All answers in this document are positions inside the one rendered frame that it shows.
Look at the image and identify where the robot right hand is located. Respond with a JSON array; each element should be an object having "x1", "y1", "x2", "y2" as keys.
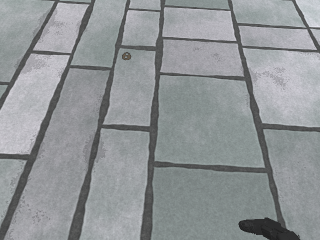
[{"x1": 238, "y1": 217, "x2": 300, "y2": 240}]

